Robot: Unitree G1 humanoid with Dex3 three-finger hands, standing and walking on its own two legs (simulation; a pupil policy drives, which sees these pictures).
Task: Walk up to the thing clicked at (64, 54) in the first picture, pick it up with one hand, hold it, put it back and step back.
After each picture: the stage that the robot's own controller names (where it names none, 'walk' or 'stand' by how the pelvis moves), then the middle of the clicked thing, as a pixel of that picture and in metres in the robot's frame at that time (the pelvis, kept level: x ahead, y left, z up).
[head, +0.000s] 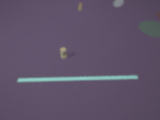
stand; (63, 53) +1.32 +0.21 -0.72
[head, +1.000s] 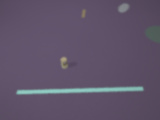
walk; (64, 62) +1.20 +0.30 -0.71
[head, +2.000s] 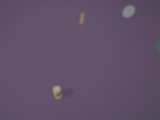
walk; (57, 92) +0.73 +0.28 -0.71
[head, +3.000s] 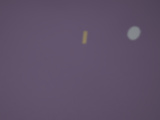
walk; out of the picture +0.45 +0.17 -0.70
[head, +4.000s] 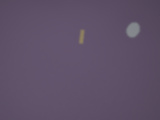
stand; out of the picture +0.35 +0.20 -0.71
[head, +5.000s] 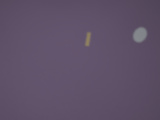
stand; out of the picture +0.36 +0.18 -0.71
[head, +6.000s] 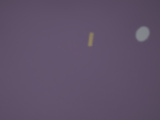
stand; out of the picture +0.37 +0.17 -0.73
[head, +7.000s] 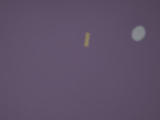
stand; out of the picture +0.36 +0.18 -0.73
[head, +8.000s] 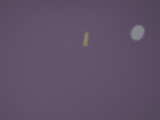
stand; out of the picture +0.35 +0.19 -0.73
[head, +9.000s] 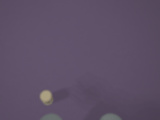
go down; (46, 97) +0.39 +0.19 -0.52
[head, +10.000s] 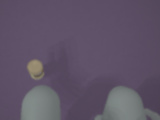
go down; (36, 70) +0.44 +0.21 -0.32
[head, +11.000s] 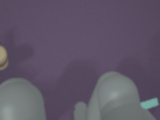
close in; out of the picture +0.43 +0.24 -0.25
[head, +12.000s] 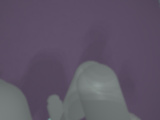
close; out of the picture +0.43 +0.26 -0.22
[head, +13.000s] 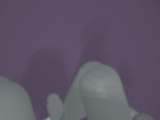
close; out of the picture +0.41 +0.27 -0.23
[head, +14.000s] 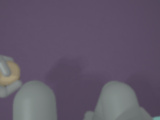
lift; (8, 77) +0.33 +0.25 -0.11
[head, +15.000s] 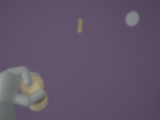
hold; (35, 93) +0.32 +0.16 +0.03
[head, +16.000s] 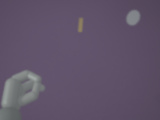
hold; out of the picture +0.18 +0.09 -0.59
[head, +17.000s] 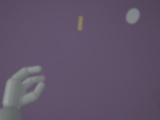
stand; out of the picture +0.01 -0.02 -0.70
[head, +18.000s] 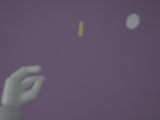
stand; out of the picture -0.03 +0.01 -0.71
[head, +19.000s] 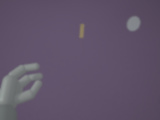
stand; out of the picture -0.05 +0.03 -0.70
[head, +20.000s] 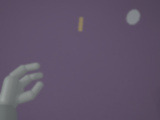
stand; out of the picture -0.04 +0.03 -0.69
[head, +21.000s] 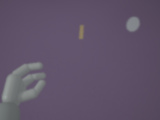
stand; out of the picture -0.04 +0.03 -0.70
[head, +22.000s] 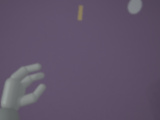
stand; out of the picture -0.02 +0.01 -0.67
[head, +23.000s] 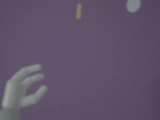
stand; out of the picture -0.01 +0.01 -0.65
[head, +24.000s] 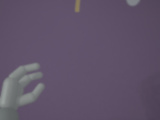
stand; out of the picture +0.01 +0.00 -0.63
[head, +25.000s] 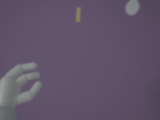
stand; out of the picture +0.01 -0.02 -0.66
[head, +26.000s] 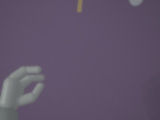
stand; out of the picture +0.02 -0.02 -0.64
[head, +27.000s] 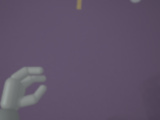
stand; out of the picture +0.04 -0.03 -0.62
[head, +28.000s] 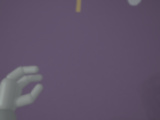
stand; out of the picture +0.04 -0.04 -0.63
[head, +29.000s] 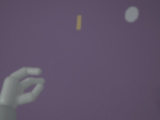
stand; out of the picture +0.04 -0.04 -0.68
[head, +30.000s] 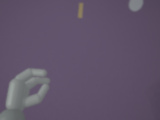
close; out of the picture +0.05 -0.05 -0.65
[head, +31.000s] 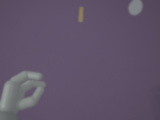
hold; out of the picture +0.04 -0.05 -0.66
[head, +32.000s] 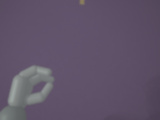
close; out of the picture +0.06 -0.04 -0.60
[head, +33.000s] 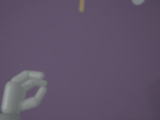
close; out of the picture +0.05 -0.05 -0.62
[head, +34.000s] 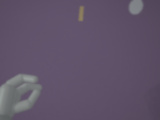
hold; out of the picture +0.04 -0.05 -0.66
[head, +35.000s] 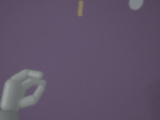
close; out of the picture +0.04 -0.05 -0.65
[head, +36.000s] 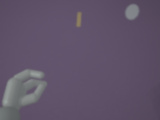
close; out of the picture +0.04 -0.05 -0.68
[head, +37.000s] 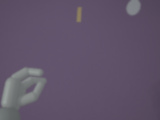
close; out of the picture +0.04 -0.04 -0.67
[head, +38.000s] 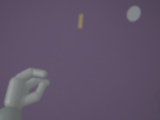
close; out of the picture +0.04 -0.05 -0.68
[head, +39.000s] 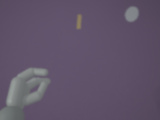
close; out of the picture +0.04 -0.05 -0.68
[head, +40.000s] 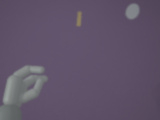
close; out of the picture +0.04 -0.04 -0.68
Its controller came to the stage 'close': yes
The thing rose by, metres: 0.71
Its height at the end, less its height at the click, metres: -0.02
